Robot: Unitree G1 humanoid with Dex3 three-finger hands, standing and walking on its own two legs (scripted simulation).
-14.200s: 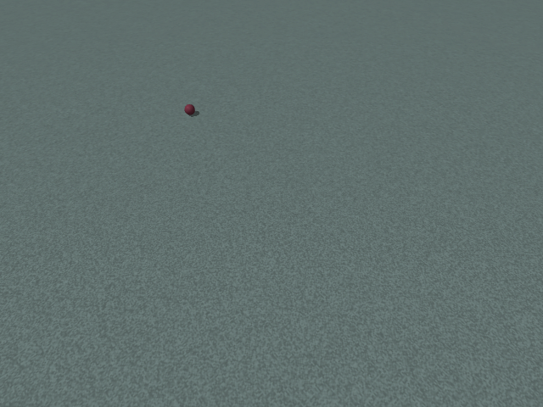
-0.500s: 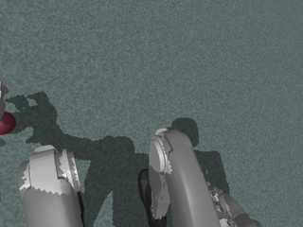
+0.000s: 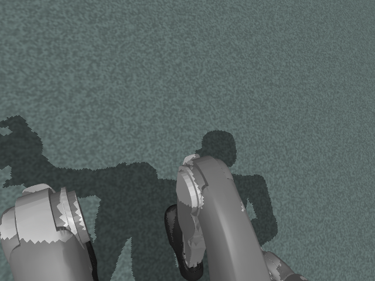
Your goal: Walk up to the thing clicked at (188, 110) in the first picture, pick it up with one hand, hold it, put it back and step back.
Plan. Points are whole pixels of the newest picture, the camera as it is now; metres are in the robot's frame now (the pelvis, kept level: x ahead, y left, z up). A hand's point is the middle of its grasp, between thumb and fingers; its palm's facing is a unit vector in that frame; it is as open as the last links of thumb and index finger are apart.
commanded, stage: rest palm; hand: left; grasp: from above
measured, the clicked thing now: out of the picture +0.39 +0.35 -0.26
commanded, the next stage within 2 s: close in 1.06 s
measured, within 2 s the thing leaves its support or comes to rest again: neither
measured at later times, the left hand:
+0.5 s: hand out of the picture +0.37 +0.34 -0.24, palm faces -0.44 -0.18 -0.88, open 14.1 cm
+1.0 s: hand out of the picture +0.37 +0.33 -0.24, palm faces -0.41 -0.16 -0.90, open 13.9 cm
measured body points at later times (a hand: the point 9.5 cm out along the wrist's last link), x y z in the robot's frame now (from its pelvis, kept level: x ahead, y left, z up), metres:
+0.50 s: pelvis +0.00 +0.00 +0.00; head +0.24 +0.12 +0.36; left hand +0.39 +0.34 -0.19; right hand +0.11 -0.25 -0.09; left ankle +0.07 +0.14 -0.26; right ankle +0.09 -0.12 -0.26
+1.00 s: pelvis +0.00 +0.00 +0.00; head +0.24 +0.13 +0.36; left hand +0.39 +0.34 -0.19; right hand +0.10 -0.25 -0.08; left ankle +0.07 +0.14 -0.26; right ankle +0.09 -0.12 -0.26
